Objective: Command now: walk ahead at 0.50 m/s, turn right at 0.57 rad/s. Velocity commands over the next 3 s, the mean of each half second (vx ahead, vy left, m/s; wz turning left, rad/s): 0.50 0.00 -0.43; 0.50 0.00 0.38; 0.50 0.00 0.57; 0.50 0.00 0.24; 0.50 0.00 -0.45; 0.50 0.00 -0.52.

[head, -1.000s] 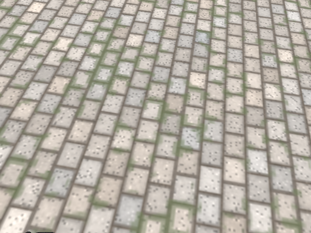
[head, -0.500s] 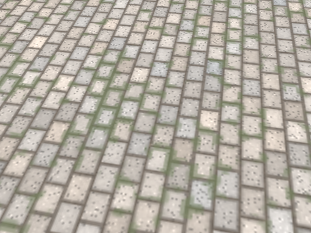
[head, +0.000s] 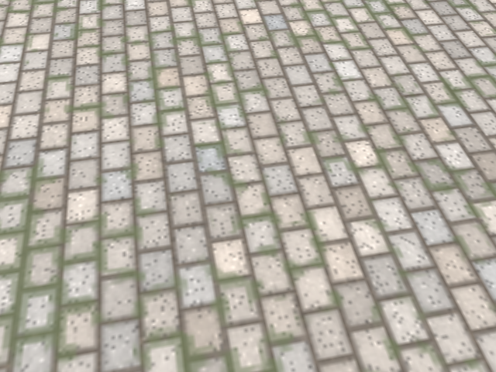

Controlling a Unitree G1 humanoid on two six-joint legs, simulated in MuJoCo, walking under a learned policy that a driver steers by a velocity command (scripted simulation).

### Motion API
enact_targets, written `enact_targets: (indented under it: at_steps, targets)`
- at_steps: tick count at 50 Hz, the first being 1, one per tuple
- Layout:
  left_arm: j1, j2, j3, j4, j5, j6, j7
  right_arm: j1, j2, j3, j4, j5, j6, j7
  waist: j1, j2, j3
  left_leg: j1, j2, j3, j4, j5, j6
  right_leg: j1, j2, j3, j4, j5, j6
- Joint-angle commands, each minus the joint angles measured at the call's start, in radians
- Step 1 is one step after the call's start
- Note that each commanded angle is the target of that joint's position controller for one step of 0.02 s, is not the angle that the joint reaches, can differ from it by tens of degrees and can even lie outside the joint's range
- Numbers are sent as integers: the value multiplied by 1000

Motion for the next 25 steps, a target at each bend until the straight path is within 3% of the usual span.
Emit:
enact_targets:
  at_steps: [1,5,9,11,12,13,14,15,16,17,18,19,20,22,25]
  targets:
    - [-17,14,-3,-79,2,-12,-12,-65,-147,-34,-53,0,-19,-3,19,126,8,45,280,-144,-171,252,163,-86,-46,30,-104,139,8]
    - [-148,-4,-15,-114,2,-27,-37,-27,-181,-38,-21,10,-6,-8,-29,107,34,75,267,-25,-165,289,131,-30,-22,-36,-319,296,-14]
    - [-231,11,-11,-164,-1,-24,-58,21,-218,-48,12,30,17,-9,-39,113,56,190,308,25,-112,392,102,-23,4,-84,-423,206,-59]
    - [-193,43,6,-171,5,-18,-61,19,-248,-57,13,37,30,-16,4,144,10,227,309,66,14,713,80,84,65,-141,-441,97,-100]
    - [-108,74,24,-156,8,-14,-58,16,-261,-61,11,39,38,-21,58,153,-45,220,298,91,151,861,66,206,107,-167,-458,67,-127]
    - [59,124,55,-112,5,-9,-47,9,-248,-54,6,40,42,-26,149,128,-131,128,265,120,361,864,35,449,146,-167,-517,128,-166]
    - [217,209,86,-79,-1,3,-25,36,-192,-30,-14,9,36,-28,201,-4,-232,-137,218,124,680,486,-8,768,2,64,-526,150,-231]
    - [163,297,87,-99,-6,-10,-25,118,-69,12,-74,-18,8,-10,73,-228,-342,-548,8,-7,992,-394,-56,1038,-232,654,-655,-65,-417]
    - [190,181,57,-112,1,-23,-28,23,-170,-5,-60,21,-21,5,161,-89,-397,-633,49,-173,1065,-371,-38,1043,-264,714,-754,-142,-396]
    - [159,134,40,-93,12,-34,-30,-41,-193,-11,-75,56,-31,12,158,-54,-247,-678,92,-152,1036,-274,-20,924,-241,550,-764,-44,-349]
    - [97,111,30,-93,11,-40,-29,-56,-175,-5,-69,47,-34,6,117,26,-165,-638,141,-141,959,-191,-16,776,-201,420,-762,83,-314]
    - [37,82,20,-96,19,-44,-29,-58,-172,-8,-57,28,-28,1,82,33,-115,-578,172,-136,892,-145,-23,653,-169,325,-774,212,-292]
    - [6,58,9,-99,31,-50,-28,-25,-170,-10,-44,27,-14,3,48,9,-103,-509,193,-146,870,-112,-27,572,-147,266,-802,283,-284]
    - [-6,61,9,-78,32,-67,-27,17,-138,-6,-19,27,14,3,22,4,-89,-457,197,-136,832,-73,-46,491,-139,187,-857,355,-290]
    - [13,77,14,-34,36,-85,-20,-43,-111,1,-32,23,36,-3,32,15,-21,-529,195,-146,720,69,-71,465,-123,69,-914,391,-271]
Next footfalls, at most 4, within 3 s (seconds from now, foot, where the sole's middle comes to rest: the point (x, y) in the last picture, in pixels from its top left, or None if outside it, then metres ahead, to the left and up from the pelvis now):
0.26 right None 0.30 -0.17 -0.78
0.82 left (243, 315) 0.65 0.00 -0.78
1.28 right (297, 230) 0.94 -0.19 -0.78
1.80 left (186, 194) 1.09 0.18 -0.78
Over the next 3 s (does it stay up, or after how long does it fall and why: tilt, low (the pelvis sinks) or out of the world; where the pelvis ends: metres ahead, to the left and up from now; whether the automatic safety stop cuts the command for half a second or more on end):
stays up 1.64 0.22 0.00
